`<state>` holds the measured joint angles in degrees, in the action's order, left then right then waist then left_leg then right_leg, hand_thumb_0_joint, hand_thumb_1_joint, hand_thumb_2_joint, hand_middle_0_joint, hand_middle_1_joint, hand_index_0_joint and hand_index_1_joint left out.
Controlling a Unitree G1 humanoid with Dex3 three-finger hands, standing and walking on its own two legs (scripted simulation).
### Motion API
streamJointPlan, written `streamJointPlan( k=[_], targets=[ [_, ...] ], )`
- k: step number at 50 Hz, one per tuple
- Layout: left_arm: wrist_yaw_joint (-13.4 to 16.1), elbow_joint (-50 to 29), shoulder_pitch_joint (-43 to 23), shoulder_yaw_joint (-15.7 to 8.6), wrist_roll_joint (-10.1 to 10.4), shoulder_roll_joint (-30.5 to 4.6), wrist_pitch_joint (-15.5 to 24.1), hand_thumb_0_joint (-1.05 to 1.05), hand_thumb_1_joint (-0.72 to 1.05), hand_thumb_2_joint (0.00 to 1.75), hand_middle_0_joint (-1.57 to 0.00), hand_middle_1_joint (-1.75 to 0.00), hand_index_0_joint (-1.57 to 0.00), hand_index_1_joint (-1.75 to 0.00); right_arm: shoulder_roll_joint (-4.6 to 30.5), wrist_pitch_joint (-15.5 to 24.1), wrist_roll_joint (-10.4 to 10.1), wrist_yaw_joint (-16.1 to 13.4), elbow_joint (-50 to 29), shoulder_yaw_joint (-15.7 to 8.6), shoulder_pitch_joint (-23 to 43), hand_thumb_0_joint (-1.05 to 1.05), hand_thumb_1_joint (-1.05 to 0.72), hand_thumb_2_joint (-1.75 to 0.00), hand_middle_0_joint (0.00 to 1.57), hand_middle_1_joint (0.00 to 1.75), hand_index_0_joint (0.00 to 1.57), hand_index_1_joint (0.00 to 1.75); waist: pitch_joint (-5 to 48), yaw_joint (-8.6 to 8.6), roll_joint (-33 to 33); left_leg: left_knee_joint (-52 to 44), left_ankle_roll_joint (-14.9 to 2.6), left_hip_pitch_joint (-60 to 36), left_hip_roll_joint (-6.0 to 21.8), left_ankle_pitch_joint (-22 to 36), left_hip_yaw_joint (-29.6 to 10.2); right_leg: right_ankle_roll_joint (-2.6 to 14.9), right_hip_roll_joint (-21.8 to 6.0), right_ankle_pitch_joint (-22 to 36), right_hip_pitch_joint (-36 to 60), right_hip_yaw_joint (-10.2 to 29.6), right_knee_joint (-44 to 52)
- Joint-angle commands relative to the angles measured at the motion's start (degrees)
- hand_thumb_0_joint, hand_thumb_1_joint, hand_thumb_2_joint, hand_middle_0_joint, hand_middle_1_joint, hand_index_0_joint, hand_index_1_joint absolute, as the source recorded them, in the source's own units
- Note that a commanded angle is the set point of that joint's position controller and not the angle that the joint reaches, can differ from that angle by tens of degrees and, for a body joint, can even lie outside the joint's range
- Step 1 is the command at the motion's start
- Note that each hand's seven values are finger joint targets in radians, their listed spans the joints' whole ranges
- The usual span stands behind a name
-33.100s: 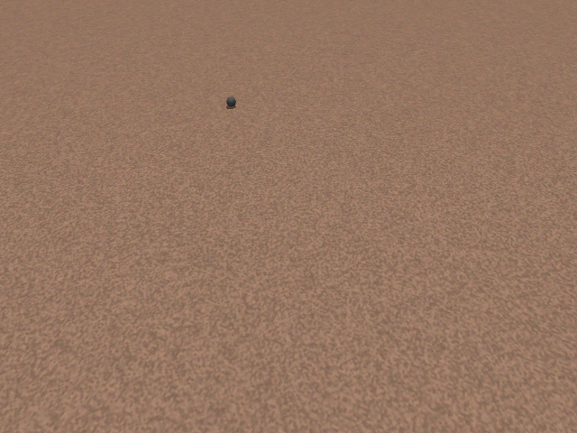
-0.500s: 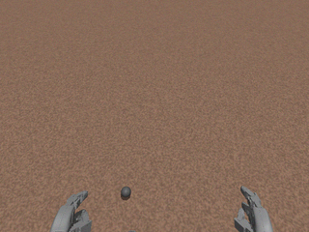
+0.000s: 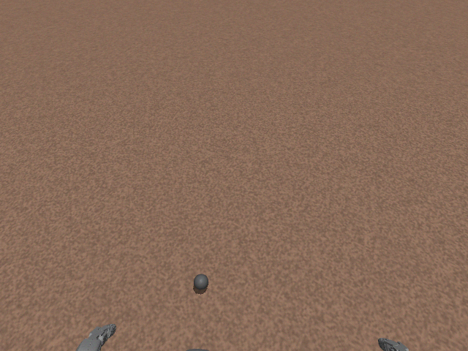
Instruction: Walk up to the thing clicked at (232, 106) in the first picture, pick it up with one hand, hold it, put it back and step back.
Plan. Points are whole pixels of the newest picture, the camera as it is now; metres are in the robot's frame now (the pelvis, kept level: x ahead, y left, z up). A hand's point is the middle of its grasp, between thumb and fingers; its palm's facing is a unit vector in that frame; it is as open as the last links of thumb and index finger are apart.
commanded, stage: stand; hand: left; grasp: from above
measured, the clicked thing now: (201, 281) +0.46 +0.19 -0.72
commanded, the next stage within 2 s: none
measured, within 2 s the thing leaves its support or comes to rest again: neither
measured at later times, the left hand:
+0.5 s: hand out of the picture +0.05 +0.23 -0.13, palm faces +0.05 -0.94 -0.32, open 7.4 cm
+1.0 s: hand out of the picture +0.06 +0.23 -0.13, palm faces +0.04 -0.94 -0.33, open 7.4 cm
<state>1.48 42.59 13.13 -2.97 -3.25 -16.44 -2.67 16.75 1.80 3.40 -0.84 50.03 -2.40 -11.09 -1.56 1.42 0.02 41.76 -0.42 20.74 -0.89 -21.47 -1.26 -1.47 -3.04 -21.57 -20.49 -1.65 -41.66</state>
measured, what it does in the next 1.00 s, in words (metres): stands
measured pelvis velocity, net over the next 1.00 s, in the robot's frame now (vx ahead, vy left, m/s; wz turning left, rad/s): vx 0.01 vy -0.01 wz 0.01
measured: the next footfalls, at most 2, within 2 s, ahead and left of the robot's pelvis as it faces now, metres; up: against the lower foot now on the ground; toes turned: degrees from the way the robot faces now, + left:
none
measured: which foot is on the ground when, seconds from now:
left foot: down 0.00-1.00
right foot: down 0.00-1.00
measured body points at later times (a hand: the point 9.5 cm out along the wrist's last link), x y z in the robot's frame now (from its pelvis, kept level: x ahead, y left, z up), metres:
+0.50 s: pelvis +0.00 +0.00 +0.03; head +0.00 -0.01 +0.48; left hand +0.04 +0.28 -0.11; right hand +0.08 -0.28 -0.11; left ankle +0.01 +0.12 -0.72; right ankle +0.00 -0.14 -0.72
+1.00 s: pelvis +0.01 -0.01 +0.03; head +0.01 -0.02 +0.48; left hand +0.06 +0.28 -0.10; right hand +0.07 -0.30 -0.11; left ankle +0.01 +0.12 -0.72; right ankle +0.00 -0.14 -0.72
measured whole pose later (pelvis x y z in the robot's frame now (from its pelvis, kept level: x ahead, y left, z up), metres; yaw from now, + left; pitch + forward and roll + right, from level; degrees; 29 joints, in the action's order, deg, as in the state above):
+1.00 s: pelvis +0.01 -0.01 +0.03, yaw +1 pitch -3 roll +0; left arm 0.8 66.6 6.9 -2.1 -1.4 -17.1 0.3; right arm 17.6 0.3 1.4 -1.2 65.3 -0.9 -8.1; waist -3.4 0.7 -0.9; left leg 19.4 0.8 5.4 0.3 -10.7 -2.5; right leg -0.8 -1.7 -10.9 -4.7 -3.2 -19.0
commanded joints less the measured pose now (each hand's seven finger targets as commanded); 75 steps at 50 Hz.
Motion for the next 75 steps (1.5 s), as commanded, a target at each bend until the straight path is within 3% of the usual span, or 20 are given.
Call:
streamJointPlan(
  k=[1,6,8,10,16,19,23,28,30,36,43,52,56,58,61,66,70,75],
  targets=[
    [0.9,-0.6,-3.6,-2.4,0.5,-8.6,3.4,0.00,0.90,0.90,-0.20,-0.30,-0.20,-0.30,8.6,1.2,-0.6,-0.5,-2.4,-2.7,2.5,0.00,-0.90,-0.90,0.20,0.30,0.20,0.30,4.8,-0.47,0.8,-9.9,-2.84,-6.0,3.6,13.9,-5.6,3.43,-3.2,10.8,4.7,4.9,11.4],
    [1.2,5.9,-2.9,-2.0,1.4,-8.8,3.6,0.00,0.90,0.90,-0.20,-0.30,-0.20,-0.30,9.2,0.6,-1.1,-1.0,1.6,-2.3,2.2,0.00,-0.90,-0.90,0.20,0.30,0.20,0.30,3.6,-0.30,-0.2,-14.5,-2.51,-8.1,4.9,18.3,-6.7,3.10,-3.2,15.2,9.5,3.9,14.0],
    [1.1,7.9,-3.3,-1.8,1.5,-8.7,3.2,0.00,0.90,0.90,-0.20,-0.30,-0.20,-0.30,9.7,0.4,-1.2,-1.2,2.9,-2.2,2.6,0.00,-0.90,-0.90,0.20,0.30,0.20,0.30,2.6,-0.36,-2.6,-17.7,-2.26,-8.7,5.6,16.2,-7.5,2.64,-2.5,12.7,9.8,3.1,15.0],
    [1.1,10.1,-3.1,-1.6,1.5,-9.1,3.2,0.00,0.90,0.90,-0.20,-0.30,-0.20,-0.30,9.7,0.2,-1.5,-1.2,4.3,-2.0,3.1,0.00,-0.90,-0.90,0.20,0.30,0.20,0.30,1.3,-0.22,-1.8,-19.1,-1.80,-8.3,5.6,16.6,-7.5,2.52,-2.8,12.8,11.6,3.2,17.0],
    [0.9,14.6,-3.8,-1.3,1.4,-9.6,3.2,0.00,0.90,0.90,-0.20,-0.30,-0.20,-0.30,10.3,-0.3,-1.7,-1.2,7.1,-2.0,4.0,0.00,-0.90,-0.90,0.20,0.30,0.20,0.30,0.0,-0.26,-1.5,-23.3,-1.48,-9.1,5.9,10.2,-7.6,2.21,-3.1,10.6,13.6,3.0,20.6],
    [1.0,16.1,-4.5,-1.2,1.5,-9.9,3.7,0.00,0.90,0.90,-0.20,-0.30,-0.20,-0.30,9.7,-0.4,-1.8,-1.2,8.4,-1.7,3.7,0.00,-0.90,-0.90,0.20,0.30,0.20,0.30,0.2,-0.40,0.4,-22.5,-1.23,-10.7,5.6,15.6,-6.7,2.03,-4.0,13.0,15.0,3.8,22.5],
    [0.9,17.5,-4.8,-1.0,1.5,-10.1,3.9,0.00,0.90,0.90,-0.20,-0.30,-0.20,-0.30,9.7,-0.5,-2.0,-1.0,9.4,-1.5,4.4,0.00,-0.90,-0.90,0.20,0.30,0.20,0.30,-0.6,-0.40,0.5,-23.2,-1.00,-12.0,5.6,15.5,-6.5,1.77,-3.8,12.5,14.2,3.5,24.2],
    [0.9,18.5,-6.0,-1.1,1.7,-10.7,4.0,0.00,0.90,0.90,-0.20,-0.30,-0.20,-0.30,10.1,-0.5,-2.0,-1.0,10.4,-1.3,4.6,0.00,-0.90,-0.90,0.20,0.30,0.20,0.30,0.9,-0.50,-0.6,-23.6,-0.99,-13.0,6.2,18.7,-6.0,1.74,-4.2,16.2,16.2,3.5,24.5],
    [0.8,19.2,-5.9,-1.0,1.7,-10.8,3.9,0.00,0.90,0.90,-0.20,-0.30,-0.20,-0.30,10.3,-0.7,-2.0,-0.9,10.8,-1.2,4.5,0.00,-0.90,-0.90,0.20,0.30,0.20,0.30,-1.2,-0.50,0.0,-24.6,-0.72,-11.9,5.9,14.8,-6.0,1.66,-3.8,12.1,15.2,3.4,25.6],
    [0.5,20.0,-6.6,-1.0,1.8,-11.4,3.6,0.00,0.90,0.90,-0.20,-0.30,-0.20,-0.30,10.9,-0.7,-2.1,-0.9,11.3,-0.9,5.0,0.00,-0.90,-0.90,0.20,0.30,0.20,0.30,-2.0,-0.39,-1.4,-26.2,-0.73,-10.7,6.2,11.3,-6.4,1.75,-3.7,10.3,15.1,3.5,25.9],
    [0.4,20.2,-7.7,-1.0,2.0,-11.9,3.9,0.00,0.90,0.90,-0.20,-0.30,-0.20,-0.30,11.7,-0.4,-2.2,-0.9,11.7,-0.7,5.4,0.00,-0.90,-0.90,0.20,0.30,0.20,0.30,1.4,-0.51,0.0,-25.5,-0.76,-13.2,6.7,18.5,-6.0,1.89,-4.1,15.1,17.0,3.5,25.6],
    [0.1,20.7,-8.4,-1.0,2.2,-12.6,3.8,0.00,0.90,0.90,-0.20,-0.30,-0.20,-0.30,12.2,-0.3,-2.2,-0.9,12.3,-0.3,5.5,0.00,-0.90,-0.90,0.20,0.30,0.20,0.30,0.9,-0.68,-1.0,-26.1,-0.47,-13.5,6.9,17.6,-5.6,2.17,-4.1,15.0,16.4,3.7,25.8],
    [0.2,20.6,-9.0,-0.9,2.2,-12.4,3.9,0.00,0.90,0.90,-0.20,-0.30,-0.20,-0.30,12.1,-0.2,-2.2,-0.9,12.4,-0.2,5.4,0.00,-0.90,-0.90,0.20,0.30,0.20,0.30,1.4,-0.77,-0.2,-25.7,-0.56,-13.4,7.2,20.5,-5.6,2.04,-4.2,17.0,17.2,3.4,25.6],
    [0.0,20.9,-9.0,-0.9,2.3,-12.5,3.9,0.00,0.90,0.90,-0.20,-0.30,-0.20,-0.30,12.2,-0.4,-2.3,-0.8,12.4,-0.2,5.6,0.00,-0.90,-0.90,0.20,0.30,0.20,0.30,0.7,-0.89,0.2,-26.0,-0.55,-13.2,7.0,17.7,-5.4,1.93,-4.2,15.1,16.4,3.8,26.3],
    [-0.1,20.8,-8.8,-0.7,2.2,-12.3,4.1,0.00,0.90,0.90,-0.20,-0.30,-0.20,-0.30,12.4,-0.4,-2.3,-0.6,12.2,-0.2,5.8,0.00,-0.90,-0.90,0.20,0.30,0.20,0.30,0.9,-0.82,0.1,-26.0,-0.54,-12.7,7.0,18.1,-5.4,1.92,-4.2,15.1,16.9,3.6,26.5],
    [0.0,20.5,-9.1,-0.8,2.5,-12.7,4.3,0.00,0.90,0.90,-0.20,-0.30,-0.20,-0.30,12.6,-0.1,-2.4,-0.7,12.4,-0.1,5.5,0.00,-0.90,-0.90,0.20,0.30,0.20,0.30,3.1,-1.03,-0.7,-24.9,-0.47,-15.3,7.5,23.6,-5.1,2.26,-4.7,21.5,17.8,3.8,25.5],
    [0.0,20.7,-9.0,-0.8,2.4,-13.1,4.2,0.00,0.90,0.90,-0.20,-0.30,-0.20,-0.30,12.5,-0.4,-2.4,-0.7,12.1,-0.1,6.5,0.00,-0.90,-0.90,0.20,0.30,0.20,0.30,2.0,-0.89,0.5,-25.7,-0.42,-14.3,7.2,20.7,-5.2,2.09,-4.3,18.4,17.1,3.5,26.2],
    [-0.1,20.3,-9.6,-0.9,2.5,-13.4,4.2,0.00,0.90,0.90,-0.20,-0.30,-0.20,-0.30,13.0,-0.2,-2.4,-0.7,12.1,-0.1,6.3,0.00,-0.90,-0.90,0.20,0.30,0.20,0.30,3.0,-0.99,-0.6,-25.4,-0.44,-14.2,7.4,23.0,-5.0,2.34,-4.6,21.1,18.6,3.7,25.4]
  ],
)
